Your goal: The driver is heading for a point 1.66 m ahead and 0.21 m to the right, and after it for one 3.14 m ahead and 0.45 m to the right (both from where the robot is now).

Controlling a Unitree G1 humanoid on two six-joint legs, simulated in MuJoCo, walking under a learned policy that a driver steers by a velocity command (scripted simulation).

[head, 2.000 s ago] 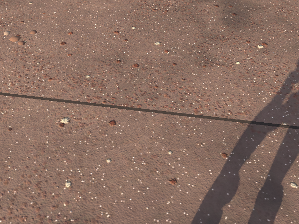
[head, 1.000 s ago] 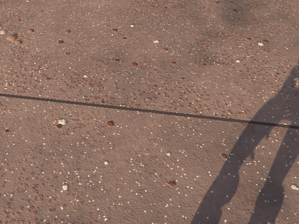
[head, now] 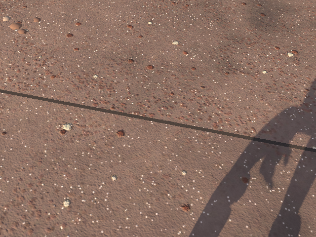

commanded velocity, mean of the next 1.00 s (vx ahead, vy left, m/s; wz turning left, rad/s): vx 0.47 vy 0.00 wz -0.01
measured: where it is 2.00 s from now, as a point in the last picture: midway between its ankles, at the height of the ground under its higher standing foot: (173, 122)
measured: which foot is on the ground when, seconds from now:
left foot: down 0.00-0.52, up 0.54-1.00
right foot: down 0.00-0.02, up 0.04-0.50, down 0.52-1.00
